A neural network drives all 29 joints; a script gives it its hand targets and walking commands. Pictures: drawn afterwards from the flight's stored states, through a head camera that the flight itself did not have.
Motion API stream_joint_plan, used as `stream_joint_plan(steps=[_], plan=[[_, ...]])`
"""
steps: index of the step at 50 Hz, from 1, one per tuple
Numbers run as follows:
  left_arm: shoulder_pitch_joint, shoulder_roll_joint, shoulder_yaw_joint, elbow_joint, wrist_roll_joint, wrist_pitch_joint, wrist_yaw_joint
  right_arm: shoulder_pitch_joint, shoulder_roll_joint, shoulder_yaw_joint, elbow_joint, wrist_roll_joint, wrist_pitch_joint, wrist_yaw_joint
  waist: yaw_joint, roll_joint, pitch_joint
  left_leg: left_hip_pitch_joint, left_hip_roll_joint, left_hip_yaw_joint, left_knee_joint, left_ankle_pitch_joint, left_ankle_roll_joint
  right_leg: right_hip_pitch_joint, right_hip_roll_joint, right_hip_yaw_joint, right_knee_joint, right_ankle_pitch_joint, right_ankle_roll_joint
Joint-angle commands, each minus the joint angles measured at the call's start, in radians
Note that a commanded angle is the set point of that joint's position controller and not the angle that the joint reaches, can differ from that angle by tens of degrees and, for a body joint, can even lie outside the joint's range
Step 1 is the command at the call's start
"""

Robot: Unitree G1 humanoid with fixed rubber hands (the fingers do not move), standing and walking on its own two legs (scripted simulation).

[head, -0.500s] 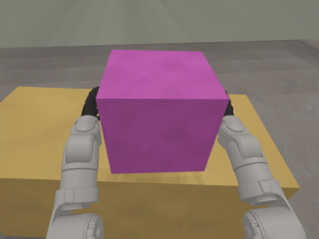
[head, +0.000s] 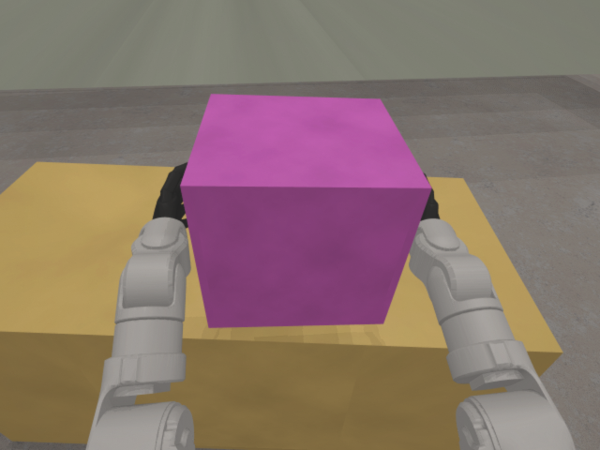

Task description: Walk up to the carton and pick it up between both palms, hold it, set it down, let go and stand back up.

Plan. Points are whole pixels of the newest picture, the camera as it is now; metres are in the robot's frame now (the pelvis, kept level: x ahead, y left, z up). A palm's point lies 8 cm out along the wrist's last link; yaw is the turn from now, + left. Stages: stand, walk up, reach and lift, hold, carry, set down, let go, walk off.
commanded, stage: hold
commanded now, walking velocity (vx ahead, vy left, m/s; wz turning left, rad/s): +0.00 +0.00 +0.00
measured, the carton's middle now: (297, 209) +0.39 +0.01 +0.17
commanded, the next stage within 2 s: none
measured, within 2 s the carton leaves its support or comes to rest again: neither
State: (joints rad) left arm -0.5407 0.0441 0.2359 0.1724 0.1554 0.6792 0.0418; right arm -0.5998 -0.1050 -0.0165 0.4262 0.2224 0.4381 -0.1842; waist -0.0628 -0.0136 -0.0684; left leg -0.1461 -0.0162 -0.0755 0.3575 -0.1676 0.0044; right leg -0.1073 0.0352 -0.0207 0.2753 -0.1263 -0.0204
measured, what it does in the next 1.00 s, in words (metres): stands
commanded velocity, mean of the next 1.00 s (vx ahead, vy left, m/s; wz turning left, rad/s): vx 0.00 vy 0.00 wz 0.00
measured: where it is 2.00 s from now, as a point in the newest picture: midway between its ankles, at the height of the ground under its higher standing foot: outside the picture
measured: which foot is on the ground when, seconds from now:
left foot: down 0.00-1.00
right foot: down 0.00-1.00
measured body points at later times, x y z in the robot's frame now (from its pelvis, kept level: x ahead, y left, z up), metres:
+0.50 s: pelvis +0.00 +0.00 +0.00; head -0.04 +0.02 +0.45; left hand +0.38 +0.17 +0.17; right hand +0.38 -0.16 +0.17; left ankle +0.02 +0.11 -0.75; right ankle +0.02 -0.11 -0.75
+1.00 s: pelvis +0.00 +0.00 +0.00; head -0.04 +0.02 +0.45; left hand +0.38 +0.17 +0.17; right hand +0.37 -0.16 +0.17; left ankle +0.02 +0.11 -0.75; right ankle +0.02 -0.11 -0.75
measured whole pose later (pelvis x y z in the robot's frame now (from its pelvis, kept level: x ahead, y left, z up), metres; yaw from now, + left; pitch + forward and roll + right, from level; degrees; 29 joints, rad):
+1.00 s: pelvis +0.00 +0.00 +0.00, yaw +0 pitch -2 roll -1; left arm -0.51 0.03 0.23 0.13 0.15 0.68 0.05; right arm -0.58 -0.12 0.00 0.39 0.24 0.44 -0.19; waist -0.07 0.00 -0.07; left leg -0.15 -0.02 -0.08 0.37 -0.18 0.01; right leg -0.10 0.04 -0.02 0.27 -0.13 -0.02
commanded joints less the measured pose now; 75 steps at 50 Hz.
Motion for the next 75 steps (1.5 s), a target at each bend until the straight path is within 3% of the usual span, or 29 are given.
stream_joint_plan(steps=[1,3,8,9,11,14,19,22,25,28,30,32,38,39,42,44,47,54,56,60,66,69,75], plan=[[-0.816,-0.683,-0.610,-0.261,-0.206,-0.105,-0.136,-0.887,0.689,0.444,-0.441,0.131,-0.095,0.116,-0.014,0.067,-0.527,0.178,-0.018,0.016,-0.011,0.260,-0.029,0.135,0.012,-0.005,-0.006,0.205,0.046],[-0.826,-0.687,-0.599,-0.238,-0.200,-0.112,-0.135,-0.880,0.691,0.434,-0.400,0.118,-0.093,0.120,-0.020,0.053,-0.499,0.160,-0.018,0.014,-0.017,0.230,-0.026,0.110,0.010,-0.005,-0.012,0.168,0.044],[-0.795,-0.671,-0.545,-0.177,-0.166,-0.108,-0.145,-0.876,0.695,0.422,-0.354,0.109,-0.093,0.125,0.004,0.027,-0.450,0.136,-0.022,0.019,-0.040,0.189,-0.011,0.134,0.006,-0.001,-0.021,0.138,0.050],[-0.806,-0.667,-0.552,-0.174,-0.165,-0.109,-0.147,-0.877,0.692,0.413,-0.331,0.109,-0.093,0.127,-0.006,0.043,-0.434,0.130,-0.022,0.018,-0.044,0.185,-0.014,0.124,0.004,-0.001,-0.023,0.132,0.049],[-0.823,-0.692,-0.574,-0.206,-0.177,-0.114,-0.141,-0.894,0.700,0.425,-0.362,0.113,-0.104,0.128,-0.009,0.066,-0.481,0.147,-0.021,0.020,-0.028,0.227,-0.023,0.133,0.009,-0.007,-0.013,0.148,0.042],[-0.837,-0.694,-0.588,-0.243,-0.196,-0.125,-0.130,-0.906,0.709,0.450,-0.405,0.135,-0.108,0.126,-0.004,0.047,-0.525,0.168,-0.020,0.012,-0.010,0.285,-0.025,0.138,0.014,-0.007,-0.007,0.212,0.048],[-0.817,-0.692,-0.605,-0.278,-0.202,-0.121,-0.131,-0.863,0.706,0.453,-0.418,0.149,-0.096,0.116,-0.014,0.063,-0.530,0.187,-0.022,0.012,0.004,0.320,-0.035,0.152,0.018,-0.002,0.001,0.278,0.048],[-0.798,-0.698,-0.614,-0.275,-0.196,-0.113,-0.130,-0.876,0.674,0.449,-0.456,0.148,-0.101,0.114,-0.023,0.082,-0.534,0.193,-0.024,0.010,0.012,0.323,-0.044,0.138,0.015,-0.006,0.003,0.262,0.047],[-0.791,-0.663,-0.598,-0.282,-0.185,-0.108,-0.130,-0.836,0.673,0.444,-0.403,0.143,-0.087,0.111,-0.025,0.070,-0.493,0.177,-0.019,0.013,0.002,0.302,-0.041,0.140,0.016,-0.008,-0.003,0.250,0.047],[-0.776,-0.663,-0.597,-0.299,-0.177,-0.102,-0.133,-0.809,0.681,0.459,-0.415,0.149,-0.085,0.114,-0.009,0.066,-0.487,0.164,-0.022,0.014,-0.004,0.312,-0.035,0.173,0.012,-0.002,0.000,0.279,0.052],[-0.772,-0.671,-0.620,-0.335,-0.195,-0.101,-0.135,-0.800,0.678,0.459,-0.424,0.158,-0.082,0.113,-0.026,0.087,-0.503,0.188,-0.023,0.013,0.000,0.330,-0.043,0.172,0.016,-0.003,0.003,0.294,0.049],[-0.757,-0.658,-0.589,-0.291,-0.171,-0.094,-0.137,-0.796,0.670,0.454,-0.407,0.154,-0.077,0.113,-0.008,0.075,-0.446,0.176,-0.022,0.014,-0.003,0.318,-0.039,0.153,0.012,-0.004,-0.006,0.267,0.051],[-0.772,-0.667,-0.599,-0.279,-0.178,-0.089,-0.142,-0.848,0.658,0.441,-0.429,0.141,-0.087,0.114,-0.022,0.074,-0.446,0.184,-0.018,0.016,-0.008,0.287,-0.040,0.130,0.014,-0.012,-0.010,0.221,0.045],[-0.775,-0.667,-0.601,-0.289,-0.176,-0.097,-0.141,-0.837,0.674,0.450,-0.433,0.139,-0.090,0.115,-0.010,0.070,-0.464,0.175,-0.021,0.019,-0.008,0.281,-0.034,0.139,0.013,-0.007,-0.011,0.222,0.044],[-0.789,-0.692,-0.626,-0.315,-0.203,-0.106,-0.130,-0.873,0.677,0.462,-0.493,0.144,-0.101,0.115,-0.021,0.052,-0.530,0.197,-0.018,0.010,0.010,0.330,-0.038,0.134,0.022,-0.010,-0.003,0.261,0.042],[-0.780,-0.692,-0.643,-0.342,-0.210,-0.109,-0.129,-0.844,0.678,0.471,-0.491,0.153,-0.099,0.114,-0.023,0.070,-0.550,0.211,-0.018,0.010,0.019,0.358,-0.039,0.153,0.021,-0.006,0.005,0.301,0.043],[-0.750,-0.674,-0.625,-0.323,-0.194,-0.099,-0.131,-0.816,0.663,0.469,-0.473,0.151,-0.088,0.110,-0.029,0.058,-0.515,0.207,-0.017,0.008,0.009,0.352,-0.041,0.148,0.021,-0.009,0.001,0.305,0.048],[-0.741,-0.648,-0.558,-0.231,-0.156,-0.088,-0.150,-0.825,0.656,0.436,-0.393,0.120,-0.082,0.118,0.000,0.031,-0.421,0.145,-0.018,0.021,-0.031,0.224,-0.020,0.144,0.007,-0.002,-0.022,0.175,0.049],[-0.767,-0.657,-0.587,-0.282,-0.172,-0.093,-0.146,-0.836,0.677,0.455,-0.419,0.130,-0.091,0.119,-0.002,0.048,-0.478,0.156,-0.021,0.023,-0.024,0.256,-0.021,0.159,0.013,-0.003,-0.012,0.197,0.046],[-0.825,-0.659,-0.587,-0.250,-0.184,-0.107,-0.136,-0.870,0.697,0.439,-0.391,0.119,-0.098,0.124,0.004,0.060,-0.476,0.147,-0.023,0.024,-0.024,0.215,-0.019,0.123,0.006,-0.002,-0.016,0.156,0.047],[-0.836,-0.697,-0.616,-0.273,-0.209,-0.115,-0.132,-0.880,0.689,0.428,-0.419,0.120,-0.105,0.121,-0.032,0.076,-0.519,0.190,-0.016,0.015,-0.003,0.265,-0.033,0.113,0.017,-0.008,-0.007,0.197,0.037],[-0.813,-0.672,-0.574,-0.210,-0.181,-0.115,-0.138,-0.881,0.696,0.420,-0.384,0.107,-0.098,0.119,-0.009,0.051,-0.483,0.133,-0.022,0.018,-0.019,0.208,-0.020,0.138,0.005,0.000,-0.012,0.169,0.049],[-0.798,-0.660,-0.540,-0.174,-0.154,-0.110,-0.149,-0.865,0.690,0.417,-0.335,0.106,-0.095,0.117,-0.006,0.049,-0.455,0.123,-0.025,0.022,-0.028,0.201,-0.018,0.146,0.000,0.004,-0.017,0.169,0.054]])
